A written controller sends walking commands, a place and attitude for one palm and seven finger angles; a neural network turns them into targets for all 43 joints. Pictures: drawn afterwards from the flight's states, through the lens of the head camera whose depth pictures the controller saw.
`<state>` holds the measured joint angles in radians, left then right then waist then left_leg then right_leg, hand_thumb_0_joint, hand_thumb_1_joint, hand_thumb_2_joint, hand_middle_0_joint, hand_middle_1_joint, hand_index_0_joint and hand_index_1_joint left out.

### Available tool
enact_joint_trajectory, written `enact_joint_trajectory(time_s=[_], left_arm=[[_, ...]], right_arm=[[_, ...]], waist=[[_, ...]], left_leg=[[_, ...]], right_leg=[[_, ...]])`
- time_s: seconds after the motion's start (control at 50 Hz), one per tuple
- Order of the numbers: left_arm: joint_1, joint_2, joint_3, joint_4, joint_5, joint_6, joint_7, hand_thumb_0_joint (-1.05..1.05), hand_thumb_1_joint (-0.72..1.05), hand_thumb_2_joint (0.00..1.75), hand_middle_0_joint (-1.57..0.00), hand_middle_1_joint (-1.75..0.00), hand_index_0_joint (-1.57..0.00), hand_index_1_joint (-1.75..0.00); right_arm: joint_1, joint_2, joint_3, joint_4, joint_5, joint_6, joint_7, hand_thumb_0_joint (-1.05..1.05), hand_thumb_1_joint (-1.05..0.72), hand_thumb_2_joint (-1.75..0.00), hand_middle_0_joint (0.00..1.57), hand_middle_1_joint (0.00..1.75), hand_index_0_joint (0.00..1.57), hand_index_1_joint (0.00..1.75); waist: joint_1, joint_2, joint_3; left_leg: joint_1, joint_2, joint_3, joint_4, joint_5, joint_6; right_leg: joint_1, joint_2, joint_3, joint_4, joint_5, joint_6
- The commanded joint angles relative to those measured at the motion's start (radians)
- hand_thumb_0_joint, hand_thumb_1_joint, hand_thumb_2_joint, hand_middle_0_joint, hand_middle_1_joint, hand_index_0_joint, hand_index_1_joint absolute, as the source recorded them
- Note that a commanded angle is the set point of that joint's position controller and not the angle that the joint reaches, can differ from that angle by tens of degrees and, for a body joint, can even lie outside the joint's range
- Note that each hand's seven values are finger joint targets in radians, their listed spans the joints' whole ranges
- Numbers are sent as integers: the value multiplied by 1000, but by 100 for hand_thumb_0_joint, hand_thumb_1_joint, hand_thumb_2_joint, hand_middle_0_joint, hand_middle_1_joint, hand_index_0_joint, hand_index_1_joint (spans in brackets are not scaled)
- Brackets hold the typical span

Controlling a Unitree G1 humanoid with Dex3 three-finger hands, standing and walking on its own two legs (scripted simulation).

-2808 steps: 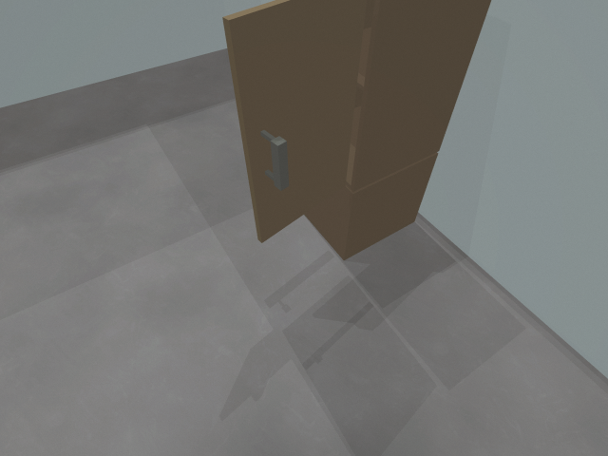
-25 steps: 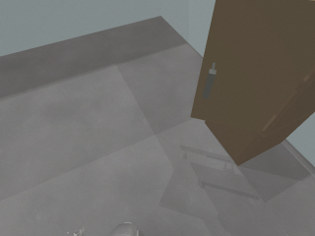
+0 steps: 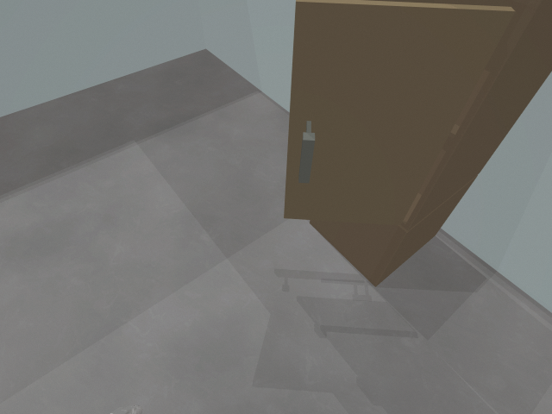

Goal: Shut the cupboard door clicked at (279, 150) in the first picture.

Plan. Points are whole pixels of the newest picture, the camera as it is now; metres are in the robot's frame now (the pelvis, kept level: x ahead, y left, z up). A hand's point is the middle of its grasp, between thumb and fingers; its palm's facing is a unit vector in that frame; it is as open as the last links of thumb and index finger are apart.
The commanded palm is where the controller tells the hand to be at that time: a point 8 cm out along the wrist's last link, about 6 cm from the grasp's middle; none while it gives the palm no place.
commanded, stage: take the last steps up to it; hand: left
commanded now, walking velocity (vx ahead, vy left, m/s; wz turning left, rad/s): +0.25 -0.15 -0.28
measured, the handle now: (306, 152) +0.64 -0.04 -0.04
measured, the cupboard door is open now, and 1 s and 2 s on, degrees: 48 48 48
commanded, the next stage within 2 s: come to a stop and stand still in 0.50 s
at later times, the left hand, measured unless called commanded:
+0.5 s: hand (187, 374) +0.20 +0.17 -0.16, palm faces -0.13 -0.98 -0.15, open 7.4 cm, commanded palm none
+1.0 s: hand (248, 324) +0.29 +0.07 -0.16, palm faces -0.10 -0.97 -0.22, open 7.3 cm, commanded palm none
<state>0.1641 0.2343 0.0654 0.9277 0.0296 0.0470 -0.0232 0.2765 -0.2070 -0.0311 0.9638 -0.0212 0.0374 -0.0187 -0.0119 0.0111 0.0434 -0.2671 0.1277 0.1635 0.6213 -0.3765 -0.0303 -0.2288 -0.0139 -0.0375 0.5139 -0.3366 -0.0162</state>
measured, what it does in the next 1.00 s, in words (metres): walks ahead: left foot, then right foot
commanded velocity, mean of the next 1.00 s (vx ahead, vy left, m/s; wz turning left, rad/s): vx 0.03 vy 0.00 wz -0.10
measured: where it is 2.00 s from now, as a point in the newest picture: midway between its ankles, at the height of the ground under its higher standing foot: outside the picture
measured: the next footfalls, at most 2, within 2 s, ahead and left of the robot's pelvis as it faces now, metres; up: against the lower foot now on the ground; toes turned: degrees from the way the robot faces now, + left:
left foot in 0.26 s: +0.13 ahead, +0.11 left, +0.00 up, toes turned +6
right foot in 0.68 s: +0.25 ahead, -0.24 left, +0.00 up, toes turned -14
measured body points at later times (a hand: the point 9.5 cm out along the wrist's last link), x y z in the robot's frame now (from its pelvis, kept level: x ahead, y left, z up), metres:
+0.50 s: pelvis +0.11 -0.02 +0.02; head +0.15 +0.01 +0.47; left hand +0.21 +0.22 -0.15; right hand +0.07 -0.26 -0.11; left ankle +0.09 +0.10 -0.73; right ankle +0.10 -0.18 -0.64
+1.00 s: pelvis +0.17 -0.09 +0.01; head +0.22 -0.11 +0.45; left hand +0.30 +0.12 -0.14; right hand +0.23 -0.36 -0.14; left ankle +0.17 +0.02 -0.67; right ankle +0.21 -0.23 -0.73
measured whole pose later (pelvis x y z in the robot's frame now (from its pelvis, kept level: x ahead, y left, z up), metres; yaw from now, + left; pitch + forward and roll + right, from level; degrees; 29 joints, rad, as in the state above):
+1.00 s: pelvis +0.17 -0.09 +0.01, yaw -7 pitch +1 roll +0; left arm 0.11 0.15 0.04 0.96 0.04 0.01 0.04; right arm 0.14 -0.23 -0.06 0.95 -0.01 0.07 -0.01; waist 0.01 0.01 0.08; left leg -0.47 0.00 0.02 1.01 -0.45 -0.05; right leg -0.34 -0.07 -0.10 0.49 -0.16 0.00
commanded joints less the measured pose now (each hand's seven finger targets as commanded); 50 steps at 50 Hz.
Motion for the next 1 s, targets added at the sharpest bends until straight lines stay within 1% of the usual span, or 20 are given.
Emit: enact_joint_trajectory(time_s=[0.0,0.02,0.08,0.2,0.22,0.24,0.26,0.32,0.38,0.48,0.58,0.62,0.64,0.66,0.68,0.7,0.72,0.76,0.84,0.98], left_arm=[[179,218,47,1,-4,-31,17,0,90,90,-20,-30,-20,-30],[150,188,47,3,-4,-35,26,0,90,90,-20,-30,-20,-30],[56,143,26,-15,0,-50,25,0,90,90,-20,-30,-20,-30],[18,138,28,6,-10,-42,7,0,90,90,-20,-30,-20,-30],[36,92,18,4,-14,-38,2,0,90,90,-20,-30,-20,-30],[69,27,5,-18,-20,-36,-7,0,90,90,-20,-30,-20,-30],[21,74,7,-53,-3,-37,-11,0,90,90,-20,-30,-20,-30],[-22,78,17,-28,9,-36,-25,0,90,90,-20,-30,-20,-30],[31,35,13,5,0,-18,-29,0,90,90,-20,-30,-20,-30],[-42,6,-1,-11,-1,-11,-30,0,90,90,-20,-30,-20,-30],[-60,24,2,-16,-1,-24,-31,0,90,90,-20,-30,-20,-30],[85,54,9,26,-1,-44,-15,0,90,90,-20,-30,-20,-30],[181,121,22,58,4,-61,3,0,90,90,-20,-30,-20,-30],[261,212,38,86,4,-74,23,0,90,90,-20,-30,-20,-30],[220,208,15,75,-14,-78,31,0,90,90,-20,-30,-20,-30],[128,190,14,59,-6,-78,43,0,90,90,-20,-30,-20,-30],[72,156,8,40,-8,-68,56,0,90,90,-20,-30,-20,-30],[34,129,5,23,-6,-56,64,0,90,90,-20,-30,-20,-30],[27,135,20,14,-4,-53,75,0,90,90,-20,-30,-20,-30],[5,139,27,-23,14,-45,69,0,90,90,-20,-30,-20,-30]], right_arm=[[-158,-129,-34,-129,0,-20,-5,0,-90,-90,20,30,20,30],[-149,-137,-37,-120,0,-25,-6,0,-90,-90,20,30,20,30],[-91,-115,-34,-84,-5,-35,9,0,-90,-90,20,30,20,30],[91,-106,-27,-33,-8,-62,-4,0,-90,-90,20,30,20,30],[173,-162,-39,-8,-13,-73,-10,0,-90,-90,20,30,20,30],[269,-284,-62,8,-34,-82,-20,0,-90,-90,20,30,20,30],[284,-318,-62,3,-29,-76,-27,0,-90,-90,20,30,20,30],[148,-206,-27,-21,-19,-86,-32,0,-90,-90,20,30,20,30],[130,-179,-22,-2,-18,-95,-33,0,-90,-90,20,30,20,30],[160,-167,-33,36,-17,-86,-22,0,-90,-90,20,30,20,30],[110,-193,-57,43,-18,-68,-15,0,-90,-90,20,30,20,30],[80,-169,-50,46,-9,-55,-11,0,-90,-90,20,30,20,30],[106,-121,-40,47,3,-54,-3,0,-90,-90,20,30,20,30],[123,-35,-21,22,16,-51,-1,0,-90,-90,20,30,20,30],[138,-46,-17,16,28,-34,-11,0,-90,-90,20,30,20,30],[176,-29,-18,35,30,-24,-14,0,-90,-90,20,30,20,30],[175,-59,-25,49,29,-12,-18,0,-90,-90,20,30,20,30],[97,-68,-25,48,23,-3,-16,0,-90,-90,20,30,20,30],[42,-66,-30,10,9,23,1,0,-90,-90,20,30,20,30],[-22,-53,-33,-56,11,16,18,0,-90,-90,20,30,20,30]], waist=[[101,-252,-2],[81,-290,1],[14,-171,3],[-66,-126,-16],[-93,32,-58],[-118,328,-97],[-125,251,-87],[-50,154,44],[-15,142,-10],[-30,170,11],[-21,192,8],[51,119,-31],[91,-40,-114],[101,-288,-200],[62,-171,-216],[19,-274,-240],[16,-301,-222],[24,-196,-152],[26,-132,-162],[20,-200,-127]], left_leg=[[-440,-57,-124,437,-240,-8],[-469,-33,-134,485,-202,-9],[-306,-25,-98,383,-103,-23],[100,-78,-9,-103,150,-23],[245,12,-151,-212,100,0],[368,312,-549,-343,-23,105],[310,435,-681,-414,-90,188],[123,334,-454,-418,142,148],[173,248,-180,-360,447,119],[176,215,-42,-349,527,109],[115,228,-33,-292,401,103],[53,148,17,-90,463,50],[-74,68,44,89,317,6],[-196,-78,20,336,-257,-19],[-109,-47,-127,376,-309,-6],[-132,-53,-153,432,-268,-6],[-129,-47,-172,446,-241,-7],[-152,-63,-177,487,-185,-14],[-196,-94,-191,510,-94,-27],[-105,-99,-170,255,-76,-13]], right_leg=[[215,-319,471,-329,-16,-234],[227,-306,452,-315,-4,-247],[85,-216,233,-256,142,-212],[-90,-112,164,-124,65,-135],[-192,-51,121,51,3,-90],[-397,64,4,354,-199,-22],[-445,30,70,547,-275,-20],[-456,-54,89,706,-56,5],[-412,-48,59,641,36,30],[-379,-53,-9,418,129,39],[-177,-24,-61,150,136,21],[60,10,-81,-17,249,14],[270,-103,38,-54,511,-6],[367,-352,286,-79,925,-90],[233,-400,250,-98,1052,-137],[245,-371,261,-84,1067,-149],[217,-362,245,-87,1032,-164],[134,-340,202,-90,993,-164],[101,-353,174,-124,862,-178],[-7,-329,165,-185,480,-177]])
